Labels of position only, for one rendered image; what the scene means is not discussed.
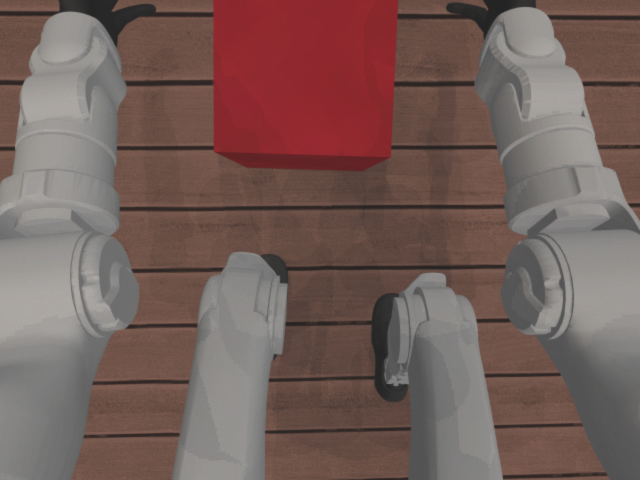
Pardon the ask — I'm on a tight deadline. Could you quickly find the robot thigh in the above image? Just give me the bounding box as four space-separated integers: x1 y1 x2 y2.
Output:
390 287 503 480
171 267 288 480

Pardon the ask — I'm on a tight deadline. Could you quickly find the right robot forearm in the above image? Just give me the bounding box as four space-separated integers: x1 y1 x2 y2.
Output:
474 7 640 236

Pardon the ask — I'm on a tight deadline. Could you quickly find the robot right upper arm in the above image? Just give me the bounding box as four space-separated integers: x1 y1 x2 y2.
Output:
500 229 640 480

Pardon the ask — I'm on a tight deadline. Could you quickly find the carton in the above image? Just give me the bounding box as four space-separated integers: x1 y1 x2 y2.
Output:
213 0 398 171

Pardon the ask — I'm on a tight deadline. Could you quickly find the right robot hand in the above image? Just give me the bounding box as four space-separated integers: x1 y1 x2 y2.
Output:
446 0 536 40

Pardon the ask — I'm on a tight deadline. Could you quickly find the left robot thigh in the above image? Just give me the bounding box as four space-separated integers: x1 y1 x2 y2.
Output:
171 267 288 480

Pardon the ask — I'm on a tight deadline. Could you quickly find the left robot hand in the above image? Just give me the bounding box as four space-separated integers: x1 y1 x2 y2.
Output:
59 0 156 47

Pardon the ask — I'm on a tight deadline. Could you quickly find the robot left upper arm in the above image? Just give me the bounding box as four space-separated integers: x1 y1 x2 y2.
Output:
0 230 139 480

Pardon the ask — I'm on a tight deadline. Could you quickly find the right robot thigh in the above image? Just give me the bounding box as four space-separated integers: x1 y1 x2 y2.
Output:
390 287 503 480

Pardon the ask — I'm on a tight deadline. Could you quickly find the left robot forearm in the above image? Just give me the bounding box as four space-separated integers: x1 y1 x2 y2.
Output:
0 12 127 240

